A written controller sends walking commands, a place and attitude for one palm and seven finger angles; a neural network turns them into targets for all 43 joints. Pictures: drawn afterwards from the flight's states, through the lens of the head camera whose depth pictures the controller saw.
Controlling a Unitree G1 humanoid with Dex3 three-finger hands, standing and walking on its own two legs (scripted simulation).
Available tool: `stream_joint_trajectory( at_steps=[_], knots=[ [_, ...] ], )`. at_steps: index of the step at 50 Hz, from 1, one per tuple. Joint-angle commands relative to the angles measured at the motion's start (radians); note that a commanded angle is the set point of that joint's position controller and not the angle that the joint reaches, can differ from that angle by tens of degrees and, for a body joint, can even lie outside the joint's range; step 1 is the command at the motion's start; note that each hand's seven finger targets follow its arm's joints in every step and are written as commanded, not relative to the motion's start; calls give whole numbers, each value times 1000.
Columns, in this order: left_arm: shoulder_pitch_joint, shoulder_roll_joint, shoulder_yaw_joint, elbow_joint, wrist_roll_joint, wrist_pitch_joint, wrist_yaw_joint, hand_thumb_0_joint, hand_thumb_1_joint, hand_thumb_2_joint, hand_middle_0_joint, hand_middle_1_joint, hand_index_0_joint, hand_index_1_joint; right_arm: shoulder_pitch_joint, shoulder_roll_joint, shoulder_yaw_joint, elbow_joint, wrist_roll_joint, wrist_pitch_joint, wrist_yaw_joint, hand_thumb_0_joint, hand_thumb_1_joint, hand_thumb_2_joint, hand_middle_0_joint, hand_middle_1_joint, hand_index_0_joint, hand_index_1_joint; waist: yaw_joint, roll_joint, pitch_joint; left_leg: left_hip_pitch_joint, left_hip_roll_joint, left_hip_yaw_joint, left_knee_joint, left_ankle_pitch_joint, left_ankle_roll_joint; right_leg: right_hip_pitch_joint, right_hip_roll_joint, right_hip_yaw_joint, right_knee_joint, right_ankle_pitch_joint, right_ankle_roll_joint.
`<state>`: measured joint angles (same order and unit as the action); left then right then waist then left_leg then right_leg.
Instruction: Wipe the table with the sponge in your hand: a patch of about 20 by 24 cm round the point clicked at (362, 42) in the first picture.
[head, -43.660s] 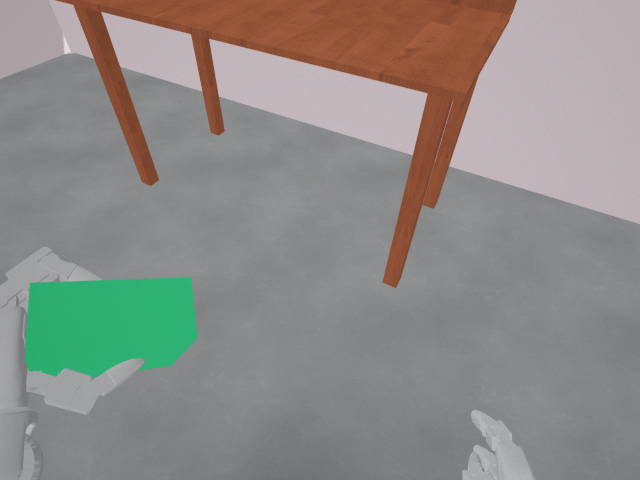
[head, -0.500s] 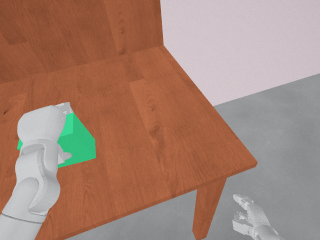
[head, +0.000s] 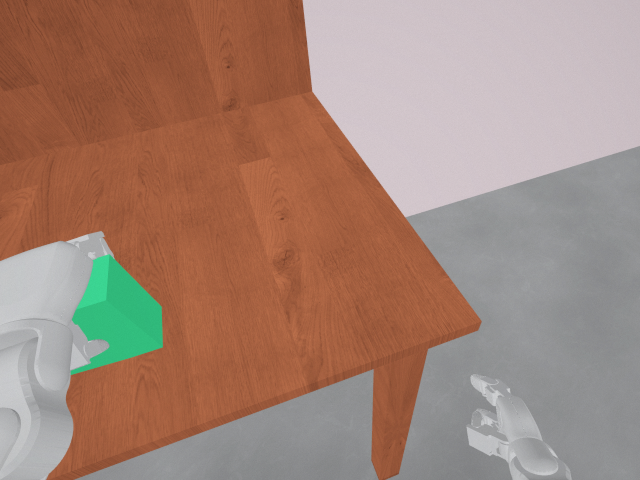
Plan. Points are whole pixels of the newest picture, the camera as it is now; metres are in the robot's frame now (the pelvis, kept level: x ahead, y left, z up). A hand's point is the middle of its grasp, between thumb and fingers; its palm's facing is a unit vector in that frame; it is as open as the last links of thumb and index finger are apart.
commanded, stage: lift the sponge slowly off the table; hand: left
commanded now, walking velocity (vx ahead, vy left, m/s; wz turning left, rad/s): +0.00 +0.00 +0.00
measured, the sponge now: (97, 327) +0.23 +0.31 +0.10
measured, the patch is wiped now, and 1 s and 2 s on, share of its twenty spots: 0.95 0.95 0.95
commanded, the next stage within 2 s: none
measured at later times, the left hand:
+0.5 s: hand (73, 320) +0.20 +0.30 +0.15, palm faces +0.10 -0.06 -0.99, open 9.7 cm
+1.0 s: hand (75, 304) +0.21 +0.28 +0.18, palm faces +0.20 -0.08 -0.98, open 9.7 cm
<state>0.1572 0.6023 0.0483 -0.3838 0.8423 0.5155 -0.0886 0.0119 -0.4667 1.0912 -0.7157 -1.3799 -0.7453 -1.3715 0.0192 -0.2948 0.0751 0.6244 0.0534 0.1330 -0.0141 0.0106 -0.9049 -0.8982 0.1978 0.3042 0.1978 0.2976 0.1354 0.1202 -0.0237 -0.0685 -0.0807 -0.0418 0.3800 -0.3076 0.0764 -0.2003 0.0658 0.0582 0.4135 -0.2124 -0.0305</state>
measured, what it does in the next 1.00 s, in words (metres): stands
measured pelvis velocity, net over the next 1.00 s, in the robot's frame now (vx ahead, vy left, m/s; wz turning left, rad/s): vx -0.03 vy -0.01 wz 0.01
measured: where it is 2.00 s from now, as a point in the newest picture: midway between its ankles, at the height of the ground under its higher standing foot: outside the picture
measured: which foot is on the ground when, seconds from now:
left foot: down 0.00-1.00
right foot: down 0.00-1.00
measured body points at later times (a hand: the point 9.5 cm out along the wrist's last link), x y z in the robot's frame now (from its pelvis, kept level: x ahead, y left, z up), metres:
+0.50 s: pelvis -0.01 -0.01 +0.00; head -0.02 -0.06 +0.45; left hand +0.19 +0.29 +0.21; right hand +0.24 -0.21 -0.09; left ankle -0.07 +0.07 -0.74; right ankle +0.00 -0.11 -0.74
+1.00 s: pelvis -0.03 -0.01 +0.00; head -0.05 -0.06 +0.45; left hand +0.19 +0.28 +0.24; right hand +0.24 -0.18 -0.07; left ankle -0.07 +0.07 -0.74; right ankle +0.00 -0.11 -0.74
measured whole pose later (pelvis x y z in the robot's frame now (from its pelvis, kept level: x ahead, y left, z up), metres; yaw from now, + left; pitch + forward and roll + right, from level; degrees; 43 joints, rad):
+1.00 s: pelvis -0.03 -0.01 +0.00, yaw +0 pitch -4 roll +0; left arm -0.02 0.62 -0.05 -0.36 0.83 0.59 -0.15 -0.01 -0.48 1.09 -0.73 -1.37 -0.76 -1.36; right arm -0.02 -0.26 0.11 0.63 0.05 0.13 -0.04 0.01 -0.90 -0.90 0.20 0.30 0.20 0.30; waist 0.16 0.11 0.00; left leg -0.03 -0.08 -0.05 0.36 -0.26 0.06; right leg -0.16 0.06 0.05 0.40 -0.17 -0.05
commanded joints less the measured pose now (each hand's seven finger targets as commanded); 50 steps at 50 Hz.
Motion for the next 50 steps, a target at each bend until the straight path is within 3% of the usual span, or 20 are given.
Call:
stream_joint_trajectory(
  at_steps=[1,2,3,7,8,12,15,17,18,22,25,27,29,37,39,42,43,47,48,50],
  knots=[
    [24,148,88,-95,-49,6,-17,0,100,1300,-1200,-1600,-1200,-1600,-186,-94,-34,-171,-8,-45,-19,0,-900,-900,200,300,200,300,19,-114,-129,-127,38,-15,-17,431,-43,250,-34,18,14,329,-34],
    [36,157,99,-114,-29,20,-12,0,100,1300,-1200,-1600,-1200,-1600,-212,-90,-33,-179,-4,-50,-17,0,-900,-900,200,300,200,300,20,-124,-132,-130,42,-30,-15,425,-42,229,-17,54,14,317,-43],
    [42,104,56,-108,-41,20,-14,0,100,1300,-1200,-1600,-1200,-1600,-184,-85,-29,-188,-3,-50,-18,0,-900,-900,200,300,200,300,10,-138,-132,-140,39,-12,-4,432,-38,250,-34,21,24,323,-34],
    [-1,191,117,-137,-23,24,-6,0,100,1300,-1200,-1600,-1200,-1600,-218,-94,-34,-178,-7,-46,-29,0,-900,-900,200,300,200,300,15,-110,-125,-133,40,-28,-10,381,-37,220,-20,68,10,278,-41],
    [-47,159,84,-130,-24,23,-7,0,100,1300,-1200,-1600,-1200,-1600,-184,-90,-31,-181,-9,-45,-33,0,-900,-900,200,300,200,300,7,-125,-146,-137,34,-12,3,406,-32,244,-38,30,24,299,-35],
    [-49,230,134,-141,-16,26,-7,0,100,1300,-1200,-1600,-1200,-1600,-224,-92,-33,-174,-10,-48,-42,0,-900,-900,200,300,200,300,18,-96,-146,-125,36,-31,-10,371,-34,229,-22,70,11,262,-41],
    [-77,205,104,-97,-26,16,-15,0,100,1300,-1200,-1600,-1200,-1600,-193,-92,-34,-164,-14,-44,-48,0,-900,-900,200,300,200,300,10,-97,-120,-132,33,-21,-14,369,-33,234,-36,33,6,256,-33],
    [-105,251,137,-146,-9,22,-15,0,100,1300,-1200,-1600,-1200,-1600,-231,-88,-31,-174,-13,-54,-49,0,-900,-900,200,300,200,300,20,-82,-154,-119,33,-33,-11,372,-29,232,-22,71,9,256,-42],
    [-140,238,126,-143,-11,13,-14,0,100,1300,-1200,-1600,-1200,-1600,-198,-84,-28,-177,-17,-54,-50,0,-900,-900,200,300,200,300,16,-110,-179,-125,29,-20,1,394,-27,265,-40,37,22,278,-36],
    [-145,265,143,-171,-10,7,-17,0,100,1300,-1200,-1600,-1200,-1600,-238,-84,-29,-179,-14,-57,-50,0,-900,-900,200,300,200,300,21,-65,-157,-114,33,-36,-16,374,-29,232,-22,67,5,250,-45],
    [-166,245,124,-137,-14,-4,-16,0,100,1300,-1200,-1600,-1200,-1600,-205,-87,-32,-163,-19,-51,-52,0,-900,-900,200,300,200,300,14,-59,-141,-116,33,-29,-22,386,-37,237,-33,32,0,249,-42],
    [-200,299,162,-186,2,4,-8,0,100,1300,-1200,-1600,-1200,-1600,-240,-85,-30,-176,-16,-61,-48,0,-900,-900,200,300,200,300,28,-50,-165,-111,32,-44,-21,391,-34,233,-20,65,7,246,-53],
    [-210,239,113,-165,-6,-1,-6,0,100,1300,-1200,-1600,-1200,-1600,-214,-75,-28,-166,-19,-58,-49,0,-900,-900,200,300,200,300,13,-43,-153,-108,32,-32,-26,395,-38,239,-30,36,-2,238,-48],
    [-351,294,119,-222,37,28,2,0,100,1300,-1200,-1600,-1200,-1600,-276,-73,-20,-178,-12,-62,-47,0,-900,-900,200,300,200,300,26,-17,-162,-99,39,-56,-59,360,-38,236,-13,60,-11,177,-64],
    [-378,246,75,-170,32,27,4,0,100,1300,-1200,-1600,-1200,-1600,-246,-68,-19,-161,-17,-57,-49,0,-900,-900,200,300,200,300,11,-31,-145,-95,41,-43,-67,356,-44,234,-22,31,-25,160,-59],
    [-431,291,101,-182,46,49,3,0,100,1300,-1200,-1600,-1200,-1600,-287,-70,-13,-177,-8,-57,-48,0,-900,-900,200,300,200,300,26,-13,-150,-98,44,-55,-82,318,-41,228,-13,60,-29,127,-68],
    [-456,248,62,-157,43,47,1,0,100,1300,-1200,-1600,-1200,-1600,-260,-68,-9,-169,-11,-58,-48,0,-900,-900,200,300,200,300,14,-36,-165,-95,40,-37,-74,332,-41,243,-26,31,-25,133,-62],
    [-449,268,79,-181,39,66,-13,0,100,1300,-1200,-1600,-1200,-1600,-297,-66,-8,-180,-4,-53,-41,0,-900,-900,200,300,200,300,27,2,-169,-94,45,-52,-87,324,-42,240,-13,60,-28,143,-68],
    [-439,237,59,-153,25,67,-16,0,100,1300,-1200,-1600,-1200,-1600,-269,-64,-5,-176,-8,-53,-40,0,-900,-900,200,300,200,300,22,-35,-162,-104,40,-33,-77,333,-40,250,-28,27,-23,148,-59],
    [-433,291,103,-126,17,65,-23,0,100,1300,-1200,-1600,-1200,-1600,-268,-77,-11,-161,-13,-38,-40,0,-900,-900,200,300,200,300,27,-48,-157,-109,41,-38,-84,313,-43,253,-28,37,-34,141,-57]
  ],
)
